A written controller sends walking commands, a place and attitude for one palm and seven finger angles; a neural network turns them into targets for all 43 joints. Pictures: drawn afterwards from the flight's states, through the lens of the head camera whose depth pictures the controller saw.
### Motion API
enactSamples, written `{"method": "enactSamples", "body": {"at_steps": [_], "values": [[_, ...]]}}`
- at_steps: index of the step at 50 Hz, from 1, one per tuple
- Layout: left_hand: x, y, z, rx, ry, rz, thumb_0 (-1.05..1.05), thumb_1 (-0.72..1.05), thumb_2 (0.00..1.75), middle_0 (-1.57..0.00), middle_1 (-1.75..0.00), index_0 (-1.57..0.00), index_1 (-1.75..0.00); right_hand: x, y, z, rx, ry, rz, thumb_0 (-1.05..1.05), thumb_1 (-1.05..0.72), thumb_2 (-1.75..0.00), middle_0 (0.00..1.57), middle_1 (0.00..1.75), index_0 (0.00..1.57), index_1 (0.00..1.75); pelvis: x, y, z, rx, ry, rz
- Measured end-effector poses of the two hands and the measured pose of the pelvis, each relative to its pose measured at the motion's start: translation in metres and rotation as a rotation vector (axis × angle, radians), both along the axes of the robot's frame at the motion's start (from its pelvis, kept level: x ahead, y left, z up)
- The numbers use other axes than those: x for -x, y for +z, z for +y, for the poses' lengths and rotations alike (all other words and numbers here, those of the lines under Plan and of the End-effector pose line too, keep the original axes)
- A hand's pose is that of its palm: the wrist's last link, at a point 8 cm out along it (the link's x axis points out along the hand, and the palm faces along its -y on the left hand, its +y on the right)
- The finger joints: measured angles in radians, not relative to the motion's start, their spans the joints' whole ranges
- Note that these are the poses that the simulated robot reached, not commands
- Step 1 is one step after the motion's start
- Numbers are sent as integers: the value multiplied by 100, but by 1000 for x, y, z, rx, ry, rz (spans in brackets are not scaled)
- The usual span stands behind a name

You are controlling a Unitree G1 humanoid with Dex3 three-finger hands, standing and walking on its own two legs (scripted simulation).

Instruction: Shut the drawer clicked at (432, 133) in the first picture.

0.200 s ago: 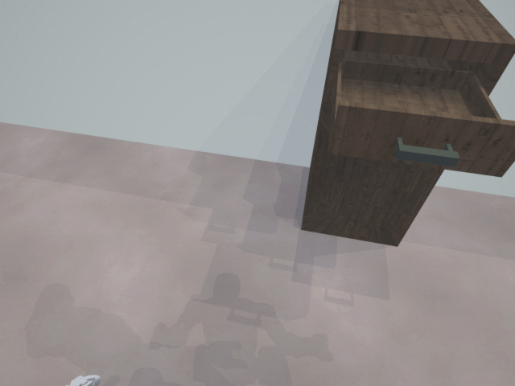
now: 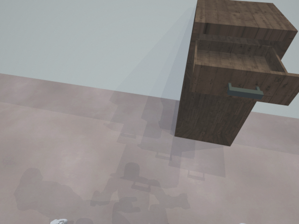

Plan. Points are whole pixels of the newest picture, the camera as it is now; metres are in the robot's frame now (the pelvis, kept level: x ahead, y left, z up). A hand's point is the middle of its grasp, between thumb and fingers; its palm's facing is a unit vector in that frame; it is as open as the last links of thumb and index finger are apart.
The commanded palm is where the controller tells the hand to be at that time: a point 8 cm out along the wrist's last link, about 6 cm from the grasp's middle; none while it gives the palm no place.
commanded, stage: stand and wait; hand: left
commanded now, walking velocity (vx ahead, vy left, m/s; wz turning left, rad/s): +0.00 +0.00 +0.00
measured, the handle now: (244, 89) +0.61 -0.34 +0.03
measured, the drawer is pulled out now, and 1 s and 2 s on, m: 0.30 0.30 0.30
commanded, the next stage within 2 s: look at it before walking up in 0.62 s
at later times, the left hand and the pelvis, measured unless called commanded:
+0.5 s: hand out of the picture +0.05 +0.23 -0.15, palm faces -0.02 -0.94 -0.34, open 7.4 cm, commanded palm none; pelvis -0.01 -0.01 +0.00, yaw +0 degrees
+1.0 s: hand out of the picture +0.07 +0.23 -0.15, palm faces -0.02 -0.94 -0.33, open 7.4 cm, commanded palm none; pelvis -0.01 -0.01 +0.01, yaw +0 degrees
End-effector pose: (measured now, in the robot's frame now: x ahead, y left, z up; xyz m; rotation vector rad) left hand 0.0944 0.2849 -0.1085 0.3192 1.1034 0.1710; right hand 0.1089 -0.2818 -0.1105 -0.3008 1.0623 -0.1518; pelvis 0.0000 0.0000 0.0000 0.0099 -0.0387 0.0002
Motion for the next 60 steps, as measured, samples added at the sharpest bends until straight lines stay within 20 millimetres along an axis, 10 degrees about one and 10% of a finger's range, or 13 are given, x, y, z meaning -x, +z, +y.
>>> {"method": "enactSamples", "body": {"at_steps": [25, 60], "values": [[49, -7, -7, -6, 44, 130, 0, 90, 89, -20, -30, -20, -30, 65, -10, -23, 12, -61, 175, 1, -91, -90, 20, 30, 20, 30, 10, 4, -14, 4, 0, 0], [34, -6, -8, 1, 39, 116, 0, 90, 89, -20, -30, -20, -30, 43, -7, -19, 10, -48, 148, 1, -91, -90, 20, 30, 20, 30, 2, 6, -13, 4, -1, 8]]}}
